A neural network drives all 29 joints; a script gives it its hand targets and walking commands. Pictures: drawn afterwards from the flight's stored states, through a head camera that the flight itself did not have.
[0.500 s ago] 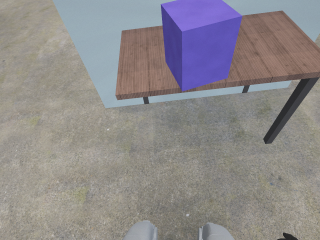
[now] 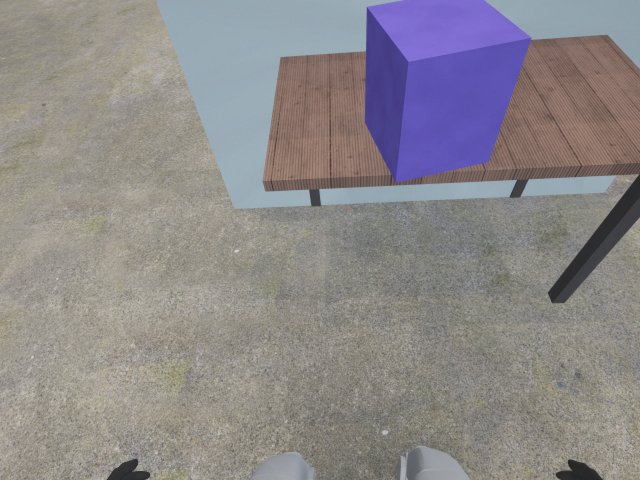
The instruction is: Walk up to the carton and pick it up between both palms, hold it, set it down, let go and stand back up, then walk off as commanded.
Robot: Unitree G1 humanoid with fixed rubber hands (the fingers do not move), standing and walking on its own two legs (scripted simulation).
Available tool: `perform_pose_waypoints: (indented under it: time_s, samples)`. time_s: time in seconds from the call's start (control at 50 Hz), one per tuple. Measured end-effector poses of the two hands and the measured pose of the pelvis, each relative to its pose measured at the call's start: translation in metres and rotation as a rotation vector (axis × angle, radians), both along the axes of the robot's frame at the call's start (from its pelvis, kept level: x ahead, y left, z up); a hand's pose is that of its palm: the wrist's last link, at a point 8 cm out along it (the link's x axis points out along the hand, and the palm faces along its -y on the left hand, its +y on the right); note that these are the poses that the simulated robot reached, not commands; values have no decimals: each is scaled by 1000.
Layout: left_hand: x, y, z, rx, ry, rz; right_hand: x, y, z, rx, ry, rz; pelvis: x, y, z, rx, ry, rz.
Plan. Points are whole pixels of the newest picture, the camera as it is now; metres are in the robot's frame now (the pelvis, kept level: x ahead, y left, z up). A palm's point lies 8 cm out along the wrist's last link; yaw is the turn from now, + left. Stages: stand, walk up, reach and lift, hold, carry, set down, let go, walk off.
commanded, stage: walk up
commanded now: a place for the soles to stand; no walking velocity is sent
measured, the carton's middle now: (431, 88) +0.77 -0.19 +0.04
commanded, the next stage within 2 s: none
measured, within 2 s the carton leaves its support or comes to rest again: neither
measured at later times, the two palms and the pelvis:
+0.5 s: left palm out of the picture +0.08 +0.31 -0.09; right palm out of the picture +0.09 -0.30 -0.10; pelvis +0.00 +0.01 +0.00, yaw +3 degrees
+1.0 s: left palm out of the picture +0.10 +0.31 -0.10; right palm out of the picture +0.09 -0.31 -0.09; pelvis +0.02 +0.00 +0.00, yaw +4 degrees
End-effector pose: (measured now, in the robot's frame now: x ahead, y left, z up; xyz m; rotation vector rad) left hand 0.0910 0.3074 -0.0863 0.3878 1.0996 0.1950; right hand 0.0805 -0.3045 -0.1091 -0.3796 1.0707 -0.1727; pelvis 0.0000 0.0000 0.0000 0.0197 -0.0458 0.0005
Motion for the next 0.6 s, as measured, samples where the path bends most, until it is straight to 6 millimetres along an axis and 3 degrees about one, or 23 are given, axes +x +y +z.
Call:
perform_pose_waypoints:
  time_s: [0.24,0.42,0.6]
  samples:
    - [-6,-2,-2,-16,-5,23,5,-2,5,-16,3,28,-4,-3,1,-9,4,24]
    - [-10,10,-4,-26,-3,35,7,9,8,-26,9,45,-4,9,3,-17,7,39]
    - [-15,9,-6,-33,8,59,19,9,11,-32,19,71,0,7,4,-20,20,55]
